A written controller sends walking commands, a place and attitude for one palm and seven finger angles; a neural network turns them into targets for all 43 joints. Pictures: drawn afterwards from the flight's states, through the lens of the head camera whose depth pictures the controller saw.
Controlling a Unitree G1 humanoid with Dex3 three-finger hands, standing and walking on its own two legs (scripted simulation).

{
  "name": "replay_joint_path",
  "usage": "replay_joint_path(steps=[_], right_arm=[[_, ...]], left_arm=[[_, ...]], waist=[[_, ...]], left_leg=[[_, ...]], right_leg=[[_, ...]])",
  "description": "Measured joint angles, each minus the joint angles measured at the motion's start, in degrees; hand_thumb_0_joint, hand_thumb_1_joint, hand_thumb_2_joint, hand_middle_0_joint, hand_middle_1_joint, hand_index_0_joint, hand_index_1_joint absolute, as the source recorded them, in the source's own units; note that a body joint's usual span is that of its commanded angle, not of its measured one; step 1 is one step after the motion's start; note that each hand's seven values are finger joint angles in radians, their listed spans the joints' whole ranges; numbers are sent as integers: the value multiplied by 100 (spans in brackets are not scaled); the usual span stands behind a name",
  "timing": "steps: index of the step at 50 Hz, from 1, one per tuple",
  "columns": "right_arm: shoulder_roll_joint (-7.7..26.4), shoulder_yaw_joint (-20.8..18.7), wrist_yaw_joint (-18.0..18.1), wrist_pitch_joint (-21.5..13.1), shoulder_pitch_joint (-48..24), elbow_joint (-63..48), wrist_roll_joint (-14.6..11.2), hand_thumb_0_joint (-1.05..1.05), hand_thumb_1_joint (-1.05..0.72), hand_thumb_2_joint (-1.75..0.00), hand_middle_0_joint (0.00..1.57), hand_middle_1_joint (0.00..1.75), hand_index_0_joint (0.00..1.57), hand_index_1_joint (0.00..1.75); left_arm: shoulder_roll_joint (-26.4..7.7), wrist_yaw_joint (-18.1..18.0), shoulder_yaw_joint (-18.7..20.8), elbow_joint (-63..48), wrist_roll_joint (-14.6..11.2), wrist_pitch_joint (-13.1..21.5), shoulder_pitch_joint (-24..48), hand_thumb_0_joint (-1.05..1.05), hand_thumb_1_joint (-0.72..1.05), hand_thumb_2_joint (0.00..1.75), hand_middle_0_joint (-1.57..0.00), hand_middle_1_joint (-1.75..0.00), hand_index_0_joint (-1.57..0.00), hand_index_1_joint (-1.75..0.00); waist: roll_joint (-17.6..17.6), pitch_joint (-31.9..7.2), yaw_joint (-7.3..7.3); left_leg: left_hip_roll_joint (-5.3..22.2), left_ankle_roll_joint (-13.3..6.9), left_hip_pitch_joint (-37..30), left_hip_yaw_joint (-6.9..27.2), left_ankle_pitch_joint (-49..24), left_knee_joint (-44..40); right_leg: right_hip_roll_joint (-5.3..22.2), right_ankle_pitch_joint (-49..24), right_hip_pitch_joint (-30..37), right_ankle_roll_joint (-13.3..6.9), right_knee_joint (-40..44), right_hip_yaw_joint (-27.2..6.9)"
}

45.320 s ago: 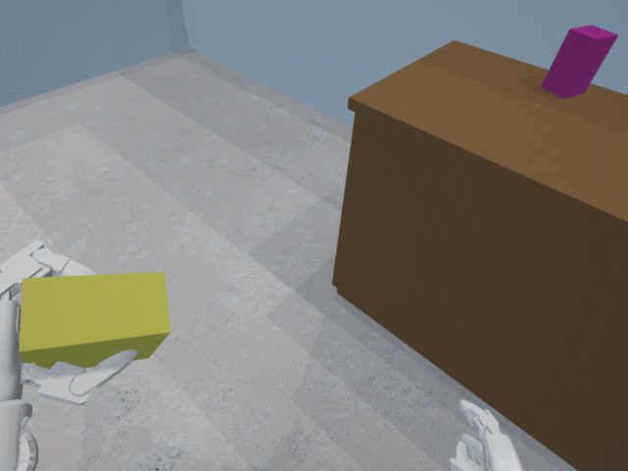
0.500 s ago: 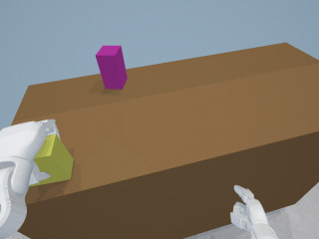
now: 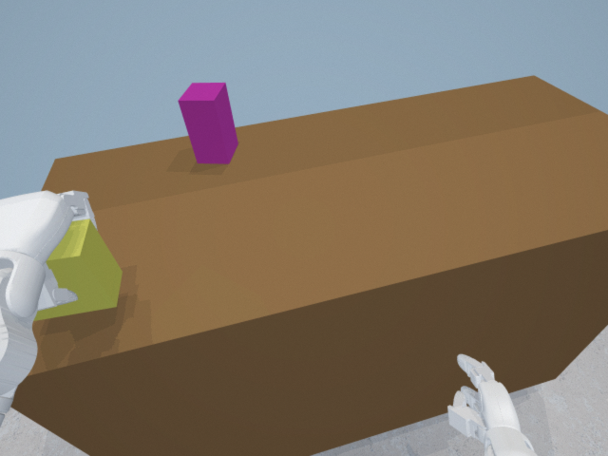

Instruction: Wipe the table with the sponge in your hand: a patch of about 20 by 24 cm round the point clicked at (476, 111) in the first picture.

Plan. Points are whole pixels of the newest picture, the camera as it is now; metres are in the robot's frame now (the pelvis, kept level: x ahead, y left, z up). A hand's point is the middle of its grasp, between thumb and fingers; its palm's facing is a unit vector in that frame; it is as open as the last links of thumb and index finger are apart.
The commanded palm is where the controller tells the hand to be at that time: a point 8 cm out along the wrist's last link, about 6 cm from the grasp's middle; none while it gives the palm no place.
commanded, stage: lift the sponge slowly off the table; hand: left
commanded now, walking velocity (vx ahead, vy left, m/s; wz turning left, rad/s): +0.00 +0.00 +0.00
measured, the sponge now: (61, 280) +0.24 +0.36 +0.13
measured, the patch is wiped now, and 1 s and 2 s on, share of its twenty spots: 1.00 1.00 1.00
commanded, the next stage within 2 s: bring the sponge back beside the body in 0.70 s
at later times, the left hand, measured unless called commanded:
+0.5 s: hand (55, 218) +0.27 +0.34 +0.21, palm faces +0.14 +0.01 -0.99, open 9.8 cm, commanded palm +0.22 +0.35 +0.28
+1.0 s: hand (55, 225) +0.25 +0.32 +0.22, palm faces +0.16 +0.00 -0.99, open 9.8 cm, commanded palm +0.20 +0.33 +0.29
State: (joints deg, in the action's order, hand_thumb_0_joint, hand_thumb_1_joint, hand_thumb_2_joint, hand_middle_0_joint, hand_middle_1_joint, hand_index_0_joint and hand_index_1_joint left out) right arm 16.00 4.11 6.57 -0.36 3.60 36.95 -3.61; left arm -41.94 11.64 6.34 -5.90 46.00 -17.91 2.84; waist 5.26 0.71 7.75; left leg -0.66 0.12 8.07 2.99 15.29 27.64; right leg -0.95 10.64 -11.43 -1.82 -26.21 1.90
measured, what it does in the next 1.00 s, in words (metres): stands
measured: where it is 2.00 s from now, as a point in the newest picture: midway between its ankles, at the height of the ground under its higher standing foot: outside the picture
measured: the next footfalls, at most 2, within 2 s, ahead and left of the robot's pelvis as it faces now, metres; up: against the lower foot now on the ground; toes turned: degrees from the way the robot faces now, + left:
none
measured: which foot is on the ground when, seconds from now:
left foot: down 0.00-1.00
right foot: down 0.00-1.00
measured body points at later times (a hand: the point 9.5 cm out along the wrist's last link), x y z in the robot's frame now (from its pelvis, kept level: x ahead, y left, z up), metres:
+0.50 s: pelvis -0.01 +0.01 +0.00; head -0.02 -0.03 +0.45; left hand +0.25 +0.33 +0.27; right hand +0.24 -0.19 -0.08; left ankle +0.00 +0.12 -0.74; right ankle +0.04 -0.10 -0.74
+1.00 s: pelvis +0.00 +0.01 +0.00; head -0.02 -0.03 +0.45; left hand +0.24 +0.32 +0.27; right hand +0.26 -0.17 -0.06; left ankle +0.00 +0.12 -0.74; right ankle +0.04 -0.10 -0.74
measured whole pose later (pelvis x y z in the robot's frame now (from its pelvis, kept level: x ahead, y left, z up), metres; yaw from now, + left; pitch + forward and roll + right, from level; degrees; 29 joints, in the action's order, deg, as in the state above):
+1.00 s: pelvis +0.00 +0.01 +0.00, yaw +0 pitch -4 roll +0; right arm 14.9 5.3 6.2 -0.3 1.7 35.5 -3.6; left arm -43.0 15.1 4.0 -14.8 44.9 -21.0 7.4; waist 5.4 0.6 9.7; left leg -1.6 -0.6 7.8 2.2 14.6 26.8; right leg -0.1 10.3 -11.7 -1.2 -26.2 0.9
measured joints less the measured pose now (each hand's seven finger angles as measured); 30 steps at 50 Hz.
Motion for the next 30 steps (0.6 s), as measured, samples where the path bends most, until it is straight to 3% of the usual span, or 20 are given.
replay_joint_path(steps=[6,14,23,30], right_arm=[[17,-26,6,-8,51,37,-2,1,-90,-90,20,30,20,30],[42,-3,55,-5,51,61,-25,1,-90,-90,20,30,20,30],[-34,11,42,-92,61,8,3,1,-90,-90,20,30,20,30],[-53,61,-74,51,-100,-30,-32,1,-90,-90,20,30,20,30]], left_arm=[[-67,-20,128,141,-59,11,213,0,-49,106,-75,-135,-78,-136],[-123,192,0,646,-2,-106,657,0,-49,106,-75,-135,-78,-136],[-43,213,-121,158,-14,92,764,0,-49,106,-75,-135,-78,-136],[-111,134,9,-78,-155,-395,805,0,-49,106,-75,-135,-78,-136]], waist=[[30,-4,-9],[38,6,-42],[37,-16,-7],[69,-74,51]], left_leg=[[-3,-2,33,-30,-19,20],[-59,-31,125,-23,-56,47],[-105,-71,63,-66,-71,-23],[-99,-80,65,-134,-71,-64]], right_leg=[[1,-36,-37,8,-11,-29],[58,-47,-133,42,-68,-26],[101,-42,-103,72,-49,-74],[90,-57,-136,94,-24,-144]])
